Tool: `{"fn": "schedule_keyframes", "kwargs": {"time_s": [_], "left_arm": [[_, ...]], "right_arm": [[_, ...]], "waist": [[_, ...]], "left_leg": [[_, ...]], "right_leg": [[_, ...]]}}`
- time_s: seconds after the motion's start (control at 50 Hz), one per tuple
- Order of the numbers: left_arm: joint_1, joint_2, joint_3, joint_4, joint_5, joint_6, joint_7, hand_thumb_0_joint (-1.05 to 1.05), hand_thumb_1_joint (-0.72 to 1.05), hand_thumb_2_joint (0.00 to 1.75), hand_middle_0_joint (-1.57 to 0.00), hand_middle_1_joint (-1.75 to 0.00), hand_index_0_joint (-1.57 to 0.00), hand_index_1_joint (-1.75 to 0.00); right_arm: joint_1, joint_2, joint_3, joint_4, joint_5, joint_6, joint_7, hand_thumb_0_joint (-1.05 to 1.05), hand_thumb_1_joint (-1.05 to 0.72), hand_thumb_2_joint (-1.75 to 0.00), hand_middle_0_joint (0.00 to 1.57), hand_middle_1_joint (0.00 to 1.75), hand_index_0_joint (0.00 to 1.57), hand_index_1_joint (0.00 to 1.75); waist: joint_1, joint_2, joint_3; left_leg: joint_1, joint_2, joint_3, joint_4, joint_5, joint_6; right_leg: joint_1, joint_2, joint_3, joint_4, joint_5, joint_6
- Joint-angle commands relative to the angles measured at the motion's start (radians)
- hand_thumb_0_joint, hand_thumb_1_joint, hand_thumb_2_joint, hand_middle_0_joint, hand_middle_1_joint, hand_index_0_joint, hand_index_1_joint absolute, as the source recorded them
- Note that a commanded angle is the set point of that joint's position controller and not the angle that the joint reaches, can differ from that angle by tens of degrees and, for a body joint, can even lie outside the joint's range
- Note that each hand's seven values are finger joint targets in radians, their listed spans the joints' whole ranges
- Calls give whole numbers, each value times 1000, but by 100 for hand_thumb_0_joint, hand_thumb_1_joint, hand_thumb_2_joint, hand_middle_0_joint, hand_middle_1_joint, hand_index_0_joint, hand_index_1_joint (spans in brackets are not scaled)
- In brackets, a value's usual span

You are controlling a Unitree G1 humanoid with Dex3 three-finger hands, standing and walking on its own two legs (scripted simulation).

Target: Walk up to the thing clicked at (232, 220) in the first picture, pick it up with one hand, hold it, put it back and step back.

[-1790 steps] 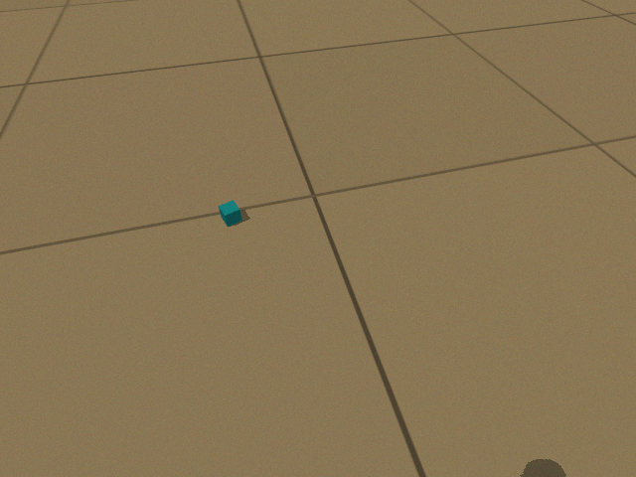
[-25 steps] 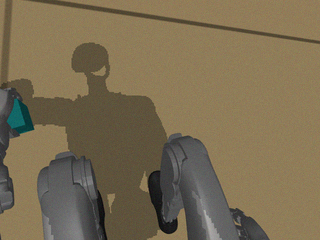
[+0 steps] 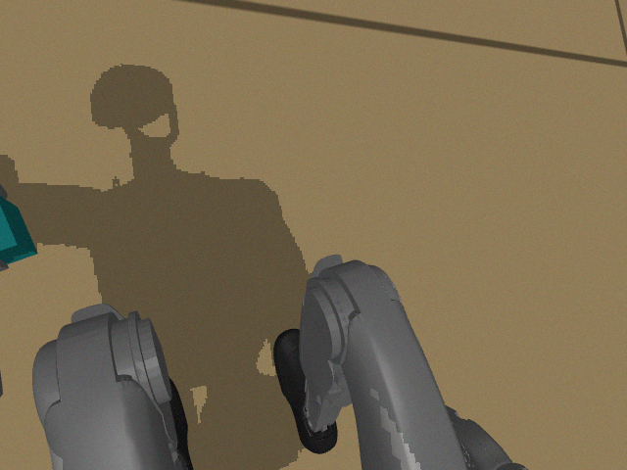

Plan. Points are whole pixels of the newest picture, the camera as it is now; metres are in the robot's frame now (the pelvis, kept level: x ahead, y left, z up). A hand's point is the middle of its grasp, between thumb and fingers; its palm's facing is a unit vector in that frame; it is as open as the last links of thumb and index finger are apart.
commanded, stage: rest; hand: left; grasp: from above
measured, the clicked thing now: out of the picture +0.41 +0.33 -0.27
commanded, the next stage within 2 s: open in 0.14 s
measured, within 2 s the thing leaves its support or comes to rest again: neither
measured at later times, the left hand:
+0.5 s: hand out of the picture +0.41 +0.34 -0.24, palm faces -0.44 -0.20 -0.88, open 10.6 cm
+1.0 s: hand out of the picture +0.41 +0.34 -0.23, palm faces -0.44 -0.19 -0.88, open 14.0 cm
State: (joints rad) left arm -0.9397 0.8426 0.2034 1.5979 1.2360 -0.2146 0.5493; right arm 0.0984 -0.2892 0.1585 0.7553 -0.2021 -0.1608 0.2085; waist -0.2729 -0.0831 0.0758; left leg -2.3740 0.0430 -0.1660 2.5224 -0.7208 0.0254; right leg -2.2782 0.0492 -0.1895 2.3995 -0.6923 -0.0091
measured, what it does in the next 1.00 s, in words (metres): stands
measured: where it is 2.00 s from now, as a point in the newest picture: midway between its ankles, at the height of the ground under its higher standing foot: (244, 436)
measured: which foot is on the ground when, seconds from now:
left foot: down 0.00-1.00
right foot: down 0.00-1.00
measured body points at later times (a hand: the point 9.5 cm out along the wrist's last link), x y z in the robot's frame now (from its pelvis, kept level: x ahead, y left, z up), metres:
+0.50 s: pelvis -0.01 +0.00 +0.00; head +0.25 +0.12 +0.35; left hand +0.43 +0.35 -0.19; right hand +0.06 -0.26 -0.07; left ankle +0.06 +0.12 -0.27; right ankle +0.10 -0.10 -0.27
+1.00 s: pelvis -0.01 +0.00 +0.00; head +0.25 +0.12 +0.35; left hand +0.43 +0.34 -0.18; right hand +0.06 -0.25 -0.07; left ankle +0.06 +0.12 -0.27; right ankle +0.10 -0.10 -0.27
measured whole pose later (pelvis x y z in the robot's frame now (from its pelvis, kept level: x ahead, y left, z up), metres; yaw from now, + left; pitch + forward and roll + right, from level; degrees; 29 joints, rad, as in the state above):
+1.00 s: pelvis -0.01 +0.00 +0.00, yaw -2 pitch +29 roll -13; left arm -0.98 0.92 0.15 1.70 1.20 -0.19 0.58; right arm 0.09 -0.31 0.23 0.72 -0.22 -0.23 0.26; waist -0.31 -0.10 0.09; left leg -2.36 0.05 -0.20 2.53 -0.71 0.03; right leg -2.25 0.06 -0.22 2.38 -0.67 0.00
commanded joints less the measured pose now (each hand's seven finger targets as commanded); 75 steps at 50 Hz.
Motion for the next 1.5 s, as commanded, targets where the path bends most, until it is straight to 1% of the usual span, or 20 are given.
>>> {"fn": "schedule_keyframes", "kwargs": {"time_s": [0.0, 0.04, 0.14, 0.22, 0.26, 0.28, 0.3, 0.38, 0.44, 0.46, 0.56, 0.6, 0.9, 0.96, 1.02, 1.04, 1.08, 1.2, 1.32, 1.48], "left_arm": [[-270, 328, 46, -135, -1, 1, 75, 0, 66, 89, -111, -60, -108, -63], [-271, 300, 31, -66, 8, 1, 81, 0, 67, 90, -111, -62, -108, -65], [-292, 305, -4, -27, 0, 1, 88, 0, 63, 86, -107, -62, -104, -64], [-318, 299, -35, 7, 6, 3, 78, 0, 64, 83, -107, -61, -105, -63], [-297, 329, -12, 6, 3, 1, 88, 0, 48, 83, -91, -64, -89, -66], [-274, 342, 7, 34, 14, 7, 90, 0, 40, 80, -83, -65, -81, -66], [-300, 290, -41, 18, 16, 3, 85, 0, 32, 78, -75, -65, -73, -66], [-329, 339, -19, -34, 6, -4, 94, 0, 0, 75, -54, -67, -53, -68], [-324, 346, -18, -4, 25, -5, 100, 0, -12, 78, -47, -69, -46, -71], [-317, 371, 18, -44, 14, -10, 108, 0, -16, 80, -45, -68, -43, -70], [-327, 312, -44, -7, 4, -3, 105, 0, -29, 83, -34, -74, -32, -76], [-292, 329, -32, -39, -2, 0, 107, 0, -35, 86, -30, -77, -28, -79], [-282, 284, -67, -20, -45, 33, 69, 0, -61, 106, -8, -96, -5, -99], [-265, 338, -23, 9, -49, 26, 63, 0, -61, 106, -8, -96, -5, -99], [-298, 310, -58, -8, -43, 12, 53, 0, -61, 107, -8, -97, -4, -100], [-288, 372, -11, -12, -43, 5, 62, 0, -61, 107, -7, -97, -5, -100], [-285, 323, -45, -7, -38, 0, 53, 0, -59, 106, -8, -98, -5, -100], [-286, 334, -35, -20, -10, -8, 66, 0, -58, 108, -8, -98, -5, -101], [-304, 306, -57, -56, -17, -4, 83, 0, -54, 100, -6, -104, -7, -104], [-199, 335, -6, -372, -23, 21, 15, 0, -56, 101, -7, -103, -7, -103]], "right_arm": [[200, -296, -72, -12, 0, -11, -6, 0, -90, -90, 20, 30, 20, 30], [212, -306, -71, -10, -9, -18, 0, 0, -90, -90, 20, 30, 20, 30], [192, -305, -55, -15, -11, -36, 5, 0, -90, -90, 20, 30, 20, 30], [191, -322, -49, -22, -14, -47, 8, 0, -90, -90, 20, 30, 20, 30], [178, -326, -48, -28, -8, -48, 5, 0, -89, -90, 20, 30, 20, 30], [207, -330, -48, -9, -16, -47, 6, 0, -89, -90, 20, 30, 20, 30], [191, -318, -39, -32, -18, -51, 12, 0, -89, -90, 20, 30, 20, 30], [180, -330, -37, -34, -13, -61, 13, 0, -89, -90, 20, 30, 20, 30], [196, -339, -36, -28, -19, -68, 20, 0, -89, -90, 20, 30, 20, 30], [196, -338, -41, -27, -17, -65, 19, 0, -89, -90, 20, 30, 20, 30], [176, -327, -26, -37, -25, -81, 34, 0, -89, -90, 20, 30, 20, 30], [193, -326, -28, -20, -20, -79, 34, 0, -89, -90, 20, 30, 20, 30], [189, -314, -13, -26, -8, -73, 41, 0, -89, -90, 20, 30, 20, 30], [200, -338, -21, -37, -6, -76, 39, 0, -89, -90, 20, 30, 20, 30], [177, -333, -14, -52, -5, -78, 36, 0, -89, -90, 20, 30, 20, 30], [194, -345, -19, -39, -6, -74, 30, 0, -89, -90, 20, 30, 20, 30], [184, -332, -15, -53, -8, -76, 32, 0, -89, -90, 20, 30, 20, 30], [186, -342, -22, -43, -16, -71, 29, 0, -88, -90, 20, 30, 20, 30], [187, -333, -20, -33, -17, -68, 34, 0, -91, -90, 20, 30, 20, 30], [186, -313, -90, -41, 12, -43, 43, 0, -91, -91, 20, 30, 20, 30]], "waist": [[8, 454, -736], [-36, 408, -674], [-27, 427, -641], [-65, 402, -619], [-31, 419, -629], [-48, 418, -609], [-58, 425, -596], [-43, 448, -628], [-70, 448, -589], [-43, 473, -631], [-71, 457, -605], [-35, 483, -647], [-44, 436, -635], [-48, 403, -621], [-60, 400, -611], [-51, 408, -619], [-55, 421, -602], [-64, 453, -608], [-49, 483, -650], [56, 651, -831]], "left_leg": [[553, -2, 57, -240, 285, -9], [502, -3, 54, -228, 266, -3], [482, -1, 44, -238, 207, -4], [483, 1, 36, -230, 190, -1], [495, 4, 24, -245, 193, -7], [497, 2, 25, -246, 198, -9], [484, 0, 29, -246, 189, -8], [505, 5, 26, -248, 196, -9], [502, 5, 24, -243, 196, -12], [526, 7, 19, -256, 220, -18], [509, 9, 22, -233, 204, -11], [523, 7, 29, -240, 233, -12], [489, 4, 30, -245, 243, -3], [473, 6, 21, -250, 227, -2], [472, 9, 21, -243, 198, 1], [470, 8, 20, -250, 194, -1], [472, 7, 24, -252, 184, -4], [522, 11, 13, -254, 209, -15], [543, 9, 16, -255, 257, -19], [676, 2, 34, -313, 320, -37]], "right_leg": [[361, 49, -42, -196, 305, -25], [351, 50, -47, -199, 300, -20], [329, 54, -50, -209, 248, -23], [327, 55, -58, -212, 235, -19], [314, 52, -64, -204, 231, -21], [318, 50, -67, -199, 237, -20], [320, 54, -64, -203, 231, -21], [326, 54, -65, -209, 240, -19], [310, 52, -68, -197, 245, -18], [328, 54, -70, -196, 257, -21], [321, 56, -70, -204, 260, -17], [355, 62, -62, -212, 281, -19], [382, 67, -56, -227, 290, -19], [380, 61, -61, -224, 271, -18], [377, 69, -56, -233, 251, -18], [386, 66, -59, -236, 244, -18], [372, 65, -60, -233, 232, -20], [347, 60, -73, -216, 257, -20], [347, 64, -76, -210, 301, -20], [356, 45, -50, -194, 327, -35]]}}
